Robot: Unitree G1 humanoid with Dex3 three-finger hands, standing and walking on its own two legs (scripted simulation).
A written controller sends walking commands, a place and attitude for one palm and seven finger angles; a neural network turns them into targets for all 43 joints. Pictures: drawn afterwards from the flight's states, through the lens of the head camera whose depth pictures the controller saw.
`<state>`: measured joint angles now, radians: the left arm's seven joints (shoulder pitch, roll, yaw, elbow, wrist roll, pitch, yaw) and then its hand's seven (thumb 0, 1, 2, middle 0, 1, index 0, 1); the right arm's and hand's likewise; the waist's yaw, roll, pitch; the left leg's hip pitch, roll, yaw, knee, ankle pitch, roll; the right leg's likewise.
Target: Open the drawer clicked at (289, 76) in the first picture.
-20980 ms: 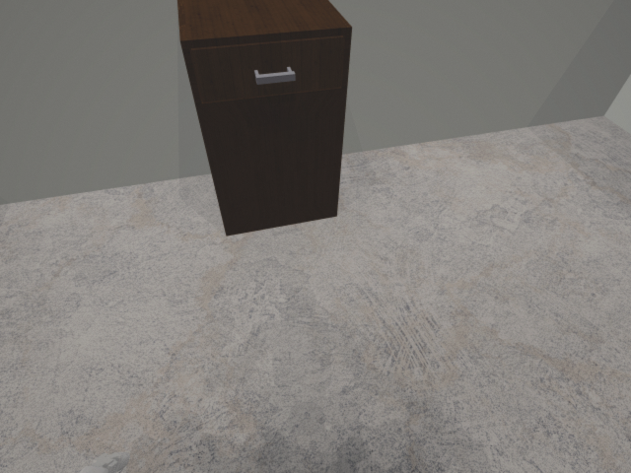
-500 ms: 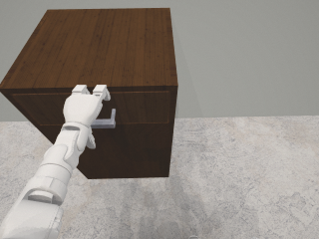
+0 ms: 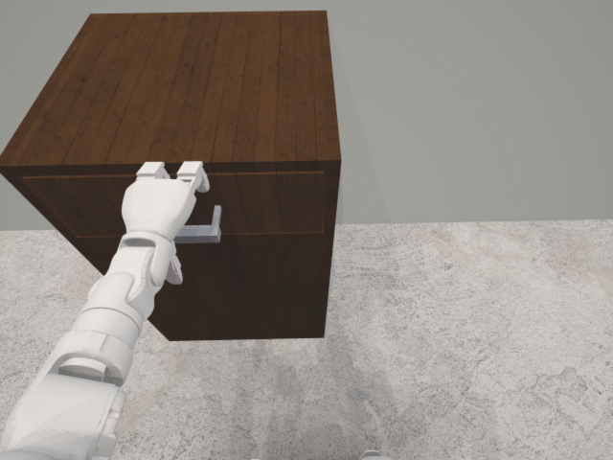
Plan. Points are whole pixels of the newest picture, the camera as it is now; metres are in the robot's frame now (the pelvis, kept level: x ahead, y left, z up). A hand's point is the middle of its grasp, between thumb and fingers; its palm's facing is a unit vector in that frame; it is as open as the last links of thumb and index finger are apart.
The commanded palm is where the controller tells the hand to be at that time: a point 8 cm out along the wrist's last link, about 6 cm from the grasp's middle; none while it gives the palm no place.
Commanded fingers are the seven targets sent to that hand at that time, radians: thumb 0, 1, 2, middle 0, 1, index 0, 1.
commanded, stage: move the hooked fingers above the handle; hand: left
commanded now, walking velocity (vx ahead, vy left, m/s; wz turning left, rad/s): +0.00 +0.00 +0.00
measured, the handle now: (184, 223) +0.48 +0.21 -0.03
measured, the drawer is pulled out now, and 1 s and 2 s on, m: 0.00 0.00 0.00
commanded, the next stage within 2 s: lower the fingers behind the handle in 0.08 s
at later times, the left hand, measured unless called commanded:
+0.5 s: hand (174, 244) +0.42 +0.21 -0.01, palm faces -0.02 -0.06 -1.00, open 13.8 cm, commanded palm +0.40 +0.23 +0.05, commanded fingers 0.00 -0.50 0.30 -0.30 -1.20 -0.30 -1.20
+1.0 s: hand (152, 257) +0.41 +0.25 -0.03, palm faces -0.04 -0.03 -1.00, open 13.8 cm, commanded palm +0.39 +0.23 +0.02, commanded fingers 0.00 -0.50 0.30 -0.30 -1.20 -0.30 -1.20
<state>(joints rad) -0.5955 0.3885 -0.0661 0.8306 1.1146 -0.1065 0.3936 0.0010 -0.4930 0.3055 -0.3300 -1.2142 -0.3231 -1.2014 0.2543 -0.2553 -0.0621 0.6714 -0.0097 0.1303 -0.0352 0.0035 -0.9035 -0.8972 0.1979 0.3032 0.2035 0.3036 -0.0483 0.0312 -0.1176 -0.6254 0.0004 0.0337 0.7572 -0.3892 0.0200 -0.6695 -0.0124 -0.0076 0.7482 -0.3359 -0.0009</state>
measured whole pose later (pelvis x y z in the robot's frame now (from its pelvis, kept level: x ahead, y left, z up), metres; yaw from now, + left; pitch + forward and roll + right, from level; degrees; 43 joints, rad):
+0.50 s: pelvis +0.00 +0.00 -0.01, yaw +1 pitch +17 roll +0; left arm -0.56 0.41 -0.05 0.83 1.13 -0.20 0.39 0.00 -0.49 0.31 -0.32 -1.20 -0.32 -1.20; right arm 0.28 -0.26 -0.08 0.69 -0.02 0.12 -0.04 0.00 -0.90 -0.90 0.20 0.30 0.20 0.30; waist -0.04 0.03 -0.14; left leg -0.71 0.00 0.02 0.83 -0.41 0.02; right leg -0.74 -0.01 -0.02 0.81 -0.36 0.00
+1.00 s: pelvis +0.00 +0.01 -0.02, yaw +1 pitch +20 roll -1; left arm -0.54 0.43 -0.04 0.87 1.12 -0.15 0.42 0.00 -0.49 0.31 -0.29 -1.21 -0.32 -1.20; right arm 0.31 -0.25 -0.09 0.71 -0.03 0.13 -0.02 0.00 -0.90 -0.90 0.20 0.30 0.20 0.30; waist -0.03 0.04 -0.17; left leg -0.81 0.00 0.01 0.93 -0.46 0.03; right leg -0.83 -0.01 -0.03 0.88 -0.39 0.00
